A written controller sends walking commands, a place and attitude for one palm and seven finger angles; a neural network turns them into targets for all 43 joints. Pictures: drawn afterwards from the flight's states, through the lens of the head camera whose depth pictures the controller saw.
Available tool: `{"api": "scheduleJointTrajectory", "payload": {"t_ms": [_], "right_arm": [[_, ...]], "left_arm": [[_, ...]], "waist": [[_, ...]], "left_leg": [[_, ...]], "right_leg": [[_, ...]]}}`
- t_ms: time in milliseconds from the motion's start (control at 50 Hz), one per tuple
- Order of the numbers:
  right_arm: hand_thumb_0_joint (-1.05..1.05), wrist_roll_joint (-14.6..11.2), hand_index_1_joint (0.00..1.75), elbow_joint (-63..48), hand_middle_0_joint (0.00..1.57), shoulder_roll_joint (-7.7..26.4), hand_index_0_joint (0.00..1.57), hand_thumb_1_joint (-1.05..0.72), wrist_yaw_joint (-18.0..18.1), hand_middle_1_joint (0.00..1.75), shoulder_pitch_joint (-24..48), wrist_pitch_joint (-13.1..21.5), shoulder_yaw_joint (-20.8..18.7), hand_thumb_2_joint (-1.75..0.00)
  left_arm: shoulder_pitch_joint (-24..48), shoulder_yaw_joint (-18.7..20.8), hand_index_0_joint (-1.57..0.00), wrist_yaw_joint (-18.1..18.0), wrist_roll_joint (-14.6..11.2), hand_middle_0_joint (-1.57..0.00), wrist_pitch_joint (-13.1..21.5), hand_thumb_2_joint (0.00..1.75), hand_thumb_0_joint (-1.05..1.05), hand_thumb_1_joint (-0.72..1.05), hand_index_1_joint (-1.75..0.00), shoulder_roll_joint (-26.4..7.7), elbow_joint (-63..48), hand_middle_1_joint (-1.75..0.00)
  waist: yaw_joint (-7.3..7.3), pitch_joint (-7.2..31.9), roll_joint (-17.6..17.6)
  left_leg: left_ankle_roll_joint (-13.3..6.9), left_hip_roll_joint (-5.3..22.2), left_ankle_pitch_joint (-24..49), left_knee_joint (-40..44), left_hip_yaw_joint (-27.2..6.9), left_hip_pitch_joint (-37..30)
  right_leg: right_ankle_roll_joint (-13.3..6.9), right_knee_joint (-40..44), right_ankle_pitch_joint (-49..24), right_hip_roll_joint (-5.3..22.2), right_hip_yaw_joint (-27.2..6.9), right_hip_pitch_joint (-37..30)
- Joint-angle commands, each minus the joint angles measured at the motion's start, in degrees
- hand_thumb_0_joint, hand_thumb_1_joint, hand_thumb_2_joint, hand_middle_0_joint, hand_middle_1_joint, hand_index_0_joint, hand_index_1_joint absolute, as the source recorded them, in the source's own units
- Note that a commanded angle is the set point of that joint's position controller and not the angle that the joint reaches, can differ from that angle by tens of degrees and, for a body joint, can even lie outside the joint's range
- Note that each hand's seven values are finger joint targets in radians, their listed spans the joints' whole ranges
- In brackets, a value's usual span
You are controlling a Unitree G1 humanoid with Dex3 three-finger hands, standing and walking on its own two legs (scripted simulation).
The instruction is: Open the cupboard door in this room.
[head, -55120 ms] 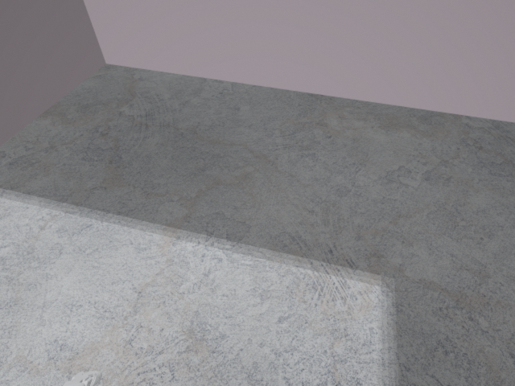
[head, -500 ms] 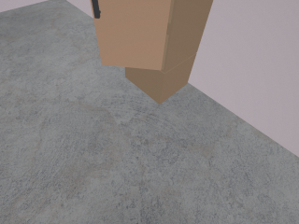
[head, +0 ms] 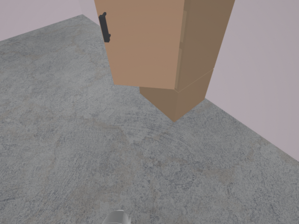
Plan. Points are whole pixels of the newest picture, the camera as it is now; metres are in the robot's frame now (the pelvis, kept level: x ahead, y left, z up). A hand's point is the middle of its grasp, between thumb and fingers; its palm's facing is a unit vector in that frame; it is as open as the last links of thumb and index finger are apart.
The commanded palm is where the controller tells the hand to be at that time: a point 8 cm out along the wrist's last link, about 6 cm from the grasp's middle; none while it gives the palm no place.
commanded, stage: take the last steps up to it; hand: left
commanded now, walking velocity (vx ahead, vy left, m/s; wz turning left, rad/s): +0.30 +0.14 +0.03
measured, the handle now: (105, 27) +0.98 +0.28 +0.03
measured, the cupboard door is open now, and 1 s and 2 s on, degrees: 42 42 42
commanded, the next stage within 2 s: come to a stop and stand still in 0.84 s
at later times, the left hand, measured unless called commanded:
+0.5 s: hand (74, 185) +0.26 +0.28 -0.17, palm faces +0.02 -0.98 -0.20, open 7.3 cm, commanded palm none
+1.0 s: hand (84, 152) +0.39 +0.29 -0.19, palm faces +0.01 -0.98 -0.20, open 7.2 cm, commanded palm none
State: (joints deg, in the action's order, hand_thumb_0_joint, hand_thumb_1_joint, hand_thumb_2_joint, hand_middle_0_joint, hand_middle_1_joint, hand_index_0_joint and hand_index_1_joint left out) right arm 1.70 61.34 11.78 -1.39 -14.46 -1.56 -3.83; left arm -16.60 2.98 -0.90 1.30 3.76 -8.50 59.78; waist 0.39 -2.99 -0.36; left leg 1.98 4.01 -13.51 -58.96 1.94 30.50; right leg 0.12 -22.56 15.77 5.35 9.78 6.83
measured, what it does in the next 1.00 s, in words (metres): walks ahead: left foot, then right foot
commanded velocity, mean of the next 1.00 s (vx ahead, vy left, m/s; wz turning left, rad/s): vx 0.21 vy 0.05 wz -0.03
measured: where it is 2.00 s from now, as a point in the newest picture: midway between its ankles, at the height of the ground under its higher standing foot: (145, 196)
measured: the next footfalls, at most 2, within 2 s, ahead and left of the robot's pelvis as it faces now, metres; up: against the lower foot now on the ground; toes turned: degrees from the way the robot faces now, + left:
left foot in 0.22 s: +0.22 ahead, +0.19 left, +0.00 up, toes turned +8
right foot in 0.66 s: +0.34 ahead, -0.03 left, +0.00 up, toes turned -11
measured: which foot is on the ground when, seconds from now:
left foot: up 0.00-0.20, down 0.22-0.66, up 0.68-1.00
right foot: down 0.00-0.22, up 0.24-0.64, down 0.66-1.00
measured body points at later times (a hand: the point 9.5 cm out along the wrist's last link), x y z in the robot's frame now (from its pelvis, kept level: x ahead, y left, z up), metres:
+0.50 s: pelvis +0.19 +0.10 -0.01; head +0.22 +0.09 +0.44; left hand +0.26 +0.33 -0.15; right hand +0.21 -0.14 -0.16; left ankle +0.18 +0.18 -0.75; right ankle +0.23 -0.02 -0.70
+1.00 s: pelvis +0.39 +0.10 -0.01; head +0.41 +0.11 +0.44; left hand +0.39 +0.34 -0.17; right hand +0.42 -0.14 -0.16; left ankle +0.47 +0.22 -0.74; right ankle +0.30 -0.02 -0.75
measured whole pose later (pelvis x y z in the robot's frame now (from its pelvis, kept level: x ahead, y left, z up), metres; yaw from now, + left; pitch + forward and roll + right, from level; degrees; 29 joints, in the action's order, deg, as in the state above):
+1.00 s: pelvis +0.39 +0.10 -0.01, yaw -3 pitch +0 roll +0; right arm 1.4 60.6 10.1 -0.7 -11.4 1.2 -2.5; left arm -16.9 2.9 -0.7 1.1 2.4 -10.5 62.2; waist -0.7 -3.6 0.9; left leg 1.5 3.3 -10.3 -32.5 5.0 22.7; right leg 1.5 -24.4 19.6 3.7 7.2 4.1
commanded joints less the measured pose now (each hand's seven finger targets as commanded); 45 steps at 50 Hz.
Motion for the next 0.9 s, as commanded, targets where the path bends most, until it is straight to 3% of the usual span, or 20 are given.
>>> {"api": "scheduleJointTrajectory", "payload": {"t_ms": [0, 100, 140, 160, 180, 200, 220, 240, 280, 320, 380, 540, 600, 620, 640, 660, 680, 720, 780, 880], "right_arm": [[0.0, -0.54, 0.3, -4.97, 0.2, -0.99, 0.2, -0.9, -1.15, 0.3, 4.77, 1.54, 0.65, -0.9], [0.0, -0.72, 0.3, -7.15, 0.2, 0.01, 0.2, -0.9, -1.7, 0.3, 8.54, 2.61, 0.83, -0.9], [0.0, -0.44, 0.3, -5.68, 0.2, 1.84, 0.2, -0.9, -1.13, 0.3, 2.61, 3.28, 0.46, -0.9], [0.0, -0.22, 0.3, -3.5, 0.2, 4.51, 0.2, -0.9, -0.59, 0.3, -4.18, 3.61, -0.15, -0.9], [0.0, 0.5, 0.3, -1.96, 0.2, 10.62, 0.2, -0.9, 0.44, 0.3, -12.18, 4.0, -1.74, -0.9], [0.0, 0.51, 0.3, -1.21, 0.2, 15.31, 0.2, -0.9, 1.55, 0.3, -17.28, 3.75, -2.92, -0.9], [0.0, 0.3, 0.3, -1.49, 0.2, 15.48, 0.2, -0.9, 1.77, 0.3, -14.96, 3.35, -2.64, -0.9], [0.0, 0.13, 0.3, -3.21, 0.2, 13.16, 0.2, -0.9, 2.2, 0.3, -9.46, 3.62, -2.13, -0.9], [0.0, 0.11, 0.3, -5.14, 0.2, 7.15, 0.2, -0.9, 2.43, 0.3, -3.21, 4.21, -0.57, -0.9], [0.0, 0.07, 0.3, -4.87, 0.2, 4.93, 0.2, -0.9, 2.69, 0.3, -3.17, 5.34, 0.15, -0.9], [0.0, 0.09, 0.3, -4.53, 0.2, 4.27, 0.2, -0.9, 2.62, 0.3, -3.4, 5.81, -0.16, -0.9], [0.0, 0.37, 0.3, -2.19, 0.2, 5.62, 0.2, -0.9, 1.92, 0.3, -6.39, 5.15, 0.13, -0.9], [0.0, 0.08, 0.3, -0.93, 0.2, 5.05, 0.2, -0.9, 2.01, 0.3, -6.87, 4.97, 0.77, -0.9], [0.0, -0.48, 0.3, -1.11, 0.2, 4.23, 0.2, -0.9, 1.86, 0.3, -6.34, 5.15, 1.01, -0.9], [0.0, -1.0, 0.3, -2.44, 0.2, 2.7, 0.2, -0.9, 1.42, 0.3, -6.66, 5.41, 1.16, -0.9], [0.0, -0.88, 0.3, -3.55, 0.2, 4.3, 0.2, -0.9, 1.39, 0.3, -4.1, 4.87, 0.82, -0.9], [0.0, -0.81, 0.3, -3.58, 0.2, 4.35, 0.2, -0.9, 1.62, 0.3, -0.53, 4.64, 0.52, -0.9], [0.0, -0.76, 0.3, -3.21, 0.2, 1.63, 0.2, -0.9, 1.52, 0.3, 0.6, 4.05, 0.8, -0.9], [0.0, -0.71, 0.3, -1.08, 0.2, -0.82, 0.2, -0.9, 1.04, 0.3, -3.59, 3.14, 1.19, -0.9], [0.0, -0.8, 0.3, -2.59, 0.2, -1.72, 0.2, -0.9, 0.24, 0.3, -0.3, 3.26, 1.27, -0.9]], "left_arm": [[-7.62, 1.23, -0.2, 0.03, 0.09, -0.2, 1.57, 0.9, 0.0, 0.9, -0.3, -8.29, 1.42, -0.3], [-6.28, 1.54, -0.2, -0.17, 0.58, -0.2, 0.72, 0.9, 0.0, 0.9, -0.3, -10.21, 2.45, -0.3], [-4.54, 1.92, -0.2, -0.05, 0.27, -0.2, 0.28, 0.9, 0.0, 0.9, -0.3, -11.08, 2.37, -0.3], [-4.56, 1.76, -0.2, 0.13, 0.29, -0.2, 0.03, 0.9, 0.0, 0.9, -0.3, -10.0, 2.29, -0.3], [-6.34, 1.35, -0.2, 0.45, -0.17, -0.2, -0.41, 0.9, 0.0, 0.9, -0.3, -7.08, 1.12, -0.3], [-6.2, 0.81, -0.2, 0.71, -0.67, -0.2, -0.6, 0.9, 0.0, 0.9, -0.3, -4.45, -0.99, -0.3], [-3.39, 0.61, -0.2, 0.27, -0.41, -0.2, -0.41, 0.9, 0.0, 0.9, -0.3, -4.22, -2.42, -0.3], [-0.85, 0.39, -0.2, 0.26, -0.4, -0.2, -0.73, 0.9, 0.0, 0.9, -0.3, -3.3, -2.79, -0.3], [0.21, 0.81, -0.2, 1.17, 0.14, -0.2, -1.17, 0.9, 0.0, 0.9, -0.3, -4.14, -1.64, -0.3], [-1.59, 0.67, -0.2, 1.42, 0.4, -0.2, -1.88, 0.9, 0.0, 0.9, -0.3, -2.44, -0.72, -0.3], [-0.82, 0.73, -0.2, 1.6, 0.32, -0.2, -2.58, 0.9, 0.0, 0.9, -0.3, -1.91, -1.78, -0.3], [8.91, 0.67, -0.2, 2.06, 0.3, -0.2, -2.43, 0.9, 0.0, 0.9, -0.3, -3.38, -6.66, -0.3], [4.41, 1.0, -0.2, 1.87, 0.4, -0.2, -1.68, 0.9, 0.0, 0.9, -0.3, -5.23, -5.4, -0.3], [-2.08, 1.77, -0.2, 1.62, 0.46, -0.2, -1.09, 0.9, 0.0, 0.9, -0.3, -8.08, -3.4, -0.3], [-9.62, 3.0, -0.2, 1.15, 0.45, -0.2, -0.5, 0.9, 0.0, 0.9, -0.3, -13.35, -1.12, -0.3], [-12.93, 3.51, -0.2, 0.58, -0.49, -0.2, -0.31, 0.9, 0.0, 0.9, -0.3, -14.87, -0.2, -0.3], [-8.7, 2.85, -0.2, 0.03, -0.48, -0.2, -0.38, 0.9, 0.0, 0.9, -0.3, -13.12, -1.11, -0.3], [-2.75, 1.66, -0.2, -0.11, -0.67, -0.2, -0.08, 0.9, 0.0, 0.9, -0.3, -9.37, -2.85, -0.3], [-0.58, 1.02, -0.2, 0.06, -0.32, -0.2, 0.98, 0.9, 0.0, 0.9, -0.3, -7.18, -2.35, -0.3], [-1.14, 1.45, -0.2, 0.28, -0.04, -0.2, 0.66, 0.9, 0.0, 0.9, -0.3, -9.01, -0.67, -0.3]], "waist": [[-2.53, -0.65, 8.09], [-2.3, -3.31, 11.79], [1.43, -1.23, 9.76], [4.04, 2.21, 5.13], [6.91, 8.49, -7.99], [7.76, 12.02, -18.07], [6.82, 10.63, -12.93], [4.91, 8.64, -15.3], [1.94, 1.96, -8.71], [0.02, 1.36, -4.32], [-1.23, 1.85, -3.33], [-0.2, -1.68, -2.31], [-2.76, -0.01, -0.24], [-5.43, 3.38, 3.97], [-7.34, 7.38, 15.38], [-8.24, 7.34, 20.26], [-7.22, 3.52, 13.61], [-3.64, 1.34, 4.62], [-0.71, 3.58, 8.38], [-1.23, 1.48, 9.06]], "left_leg": [[0.73, 0.53, 3.45, 8.85, 2.65, 5.22], [-1.41, -0.84, 1.29, 21.37, 4.37, -4.36], [-2.38, -3.72, 2.07, 27.92, 7.25, -16.0], [-2.82, -3.49, 1.32, 30.57, 6.65, -26.07], [-6.16, 6.1, 1.78, 32.2, -5.01, -37.55], [-11.38, 16.92, 0.65, 39.99, -22.74, -41.9], [-13.64, 19.52, -6.93, 43.22, -22.79, -36.07], [-13.85, 19.15, -13.12, 44.87, -23.3, -31.45], [-11.48, 15.64, -11.6, 47.56, -15.79, -20.0], [-11.15, 13.94, -1.92, 48.67, -10.41, -18.47], [-12.41, 12.9, 3.7, 49.71, -5.5, -19.33], [-12.19, 12.0, 3.51, 48.37, -2.02, -21.14], [-8.59, 8.1, 9.35, 37.64, 1.43, -19.63], [-6.23, 4.19, 8.71, 27.21, 4.79, -13.18], [-3.06, -2.44, -2.94, 12.77, 9.16, 0.21], [-2.09, -3.79, -21.54, -1.58, 5.55, 4.86], [-2.18, -1.24, -18.14, -7.17, -0.85, 8.07], [-1.02, 1.62, -9.81, -4.81, -2.36, 5.82], [0.51, 1.19, -5.57, 5.14, 0.77, -0.82], [-0.04, -1.36, -1.22, 19.6, 4.1, -6.25]], "right_leg": [[-4.79, 9.69, -25.11, 12.99, -4.89, -5.02], [-4.39, 8.23, -18.85, 14.8, -4.34, -0.99], [-3.32, 1.37, -20.74, 12.78, -1.88, 2.31], [-2.31, -8.8, -20.65, 10.61, -0.43, 5.83], [-0.23, -24.02, -5.81, 4.55, 2.83, 14.76], [0.67, -41.16, 19.63, -2.61, 1.03, 24.89], [-1.72, -50.31, 20.4, -1.33, -4.74, 27.32], [-1.76, -54.86, 15.21, 0.51, -7.15, 31.59], [-1.52, -53.7, 6.46, 3.31, -8.45, 29.57], [-0.77, -48.51, 4.04, 3.74, -8.27, 27.11], [-0.14, -38.79, 1.28, 3.53, -7.56, 25.08], [-0.29, -16.83, -1.49, 0.4, -4.58, 17.32], [-1.47, -6.95, -4.63, -2.12, -2.82, 4.98], [-3.47, -4.44, -5.48, 0.95, -8.15, -7.09], [-9.45, 0.68, -8.75, 14.32, -26.55, -19.84], [-14.57, 6.8, -13.59, 21.53, -36.89, -18.9], [-15.02, 7.4, -15.51, 21.02, -34.22, -13.62], [-11.6, 7.77, -20.83, 16.29, -22.31, -6.37], [-8.66, 7.66, -30.19, 11.05, -10.61, -3.38], [-8.13, 7.25, -23.76, 9.92, -8.35, -0.4]]}}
